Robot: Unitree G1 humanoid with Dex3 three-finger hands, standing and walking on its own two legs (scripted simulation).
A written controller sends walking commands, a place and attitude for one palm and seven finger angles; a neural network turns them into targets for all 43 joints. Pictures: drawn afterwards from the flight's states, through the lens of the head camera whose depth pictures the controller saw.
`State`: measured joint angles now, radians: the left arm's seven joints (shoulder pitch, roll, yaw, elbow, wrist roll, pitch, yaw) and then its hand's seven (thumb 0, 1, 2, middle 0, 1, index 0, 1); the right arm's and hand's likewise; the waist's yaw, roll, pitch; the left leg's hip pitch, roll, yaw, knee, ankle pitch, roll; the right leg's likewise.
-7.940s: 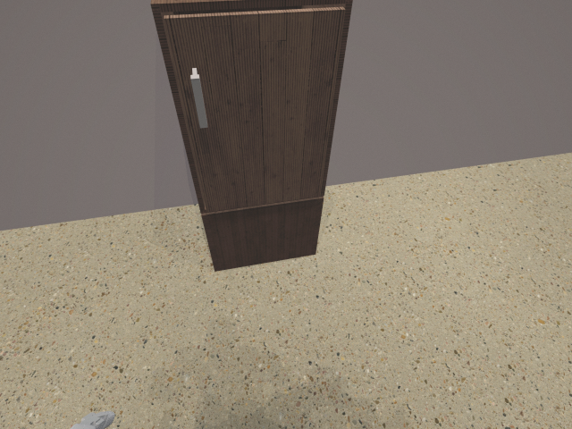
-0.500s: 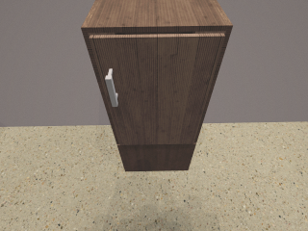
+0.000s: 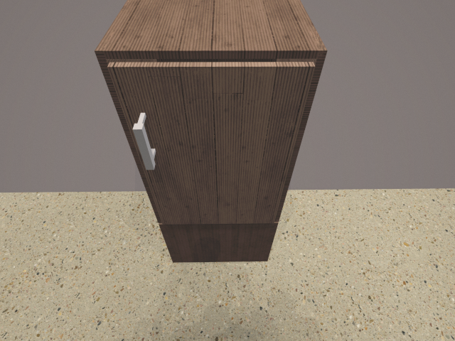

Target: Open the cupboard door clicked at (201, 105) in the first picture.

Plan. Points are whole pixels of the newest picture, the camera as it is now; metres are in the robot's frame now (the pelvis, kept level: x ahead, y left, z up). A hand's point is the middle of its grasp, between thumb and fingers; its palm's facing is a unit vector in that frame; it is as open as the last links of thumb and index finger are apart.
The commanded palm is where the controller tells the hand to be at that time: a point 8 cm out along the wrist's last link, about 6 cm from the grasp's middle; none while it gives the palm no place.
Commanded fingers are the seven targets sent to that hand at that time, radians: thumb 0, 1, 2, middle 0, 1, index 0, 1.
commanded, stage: raise the hand with hooked fingers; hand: left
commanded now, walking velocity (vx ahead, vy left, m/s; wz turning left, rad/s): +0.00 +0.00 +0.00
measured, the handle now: (146, 142) +0.51 +0.22 +0.04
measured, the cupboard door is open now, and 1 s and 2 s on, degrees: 0 0 0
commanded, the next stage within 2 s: none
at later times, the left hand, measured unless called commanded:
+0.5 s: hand (136, 328) +0.15 +0.17 -0.04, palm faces +0.04 -1.00 -0.01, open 8.4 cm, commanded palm +0.13 +0.25 -0.04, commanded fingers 0.00 0.41 0.69 -0.23 -0.62 -0.23 -0.62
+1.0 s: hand (84, 289) +0.20 +0.25 +0.00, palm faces +0.13 -0.99 -0.05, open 11.4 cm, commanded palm +0.17 +0.30 +0.00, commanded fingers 0.00 -0.17 0.44 -0.28 -0.99 -0.28 -0.99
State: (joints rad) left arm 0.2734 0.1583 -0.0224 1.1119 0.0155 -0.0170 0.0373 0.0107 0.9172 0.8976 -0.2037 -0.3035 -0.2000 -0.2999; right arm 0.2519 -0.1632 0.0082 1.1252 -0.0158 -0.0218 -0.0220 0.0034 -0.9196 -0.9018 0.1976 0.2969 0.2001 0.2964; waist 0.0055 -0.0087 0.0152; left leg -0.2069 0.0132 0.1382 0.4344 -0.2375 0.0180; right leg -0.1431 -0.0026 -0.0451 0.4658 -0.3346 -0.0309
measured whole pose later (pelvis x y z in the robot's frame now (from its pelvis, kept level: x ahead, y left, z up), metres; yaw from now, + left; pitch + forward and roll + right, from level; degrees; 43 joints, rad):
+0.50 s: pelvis -0.04 -0.04 -0.06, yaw -1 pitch +11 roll +3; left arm 0.36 0.19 0.24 0.30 -0.29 -0.52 -0.40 0.01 0.64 0.78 -0.23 -0.48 -0.22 -0.47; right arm 0.12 -0.29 -0.07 0.57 0.02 -0.23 -0.02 0.01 -0.91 -0.90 0.20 0.30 0.20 0.30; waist 0.03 -0.05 -0.13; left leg -0.71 0.01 -0.01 0.93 -0.40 -0.05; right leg -0.67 0.02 -0.05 1.01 -0.53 -0.08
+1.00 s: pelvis -0.06 +0.02 -0.06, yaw -2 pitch +10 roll -2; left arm 0.26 0.26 0.32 0.14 -0.32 -0.36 -0.25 0.01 0.06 0.53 -0.26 -0.85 -0.26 -0.85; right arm 0.32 -0.23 0.01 0.62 0.01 -0.22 -0.06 0.01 -0.90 -0.90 0.20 0.30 0.20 0.30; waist -0.01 0.02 -0.10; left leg -0.75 0.01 0.00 0.96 -0.38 0.02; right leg -0.66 0.02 -0.03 0.94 -0.46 -0.01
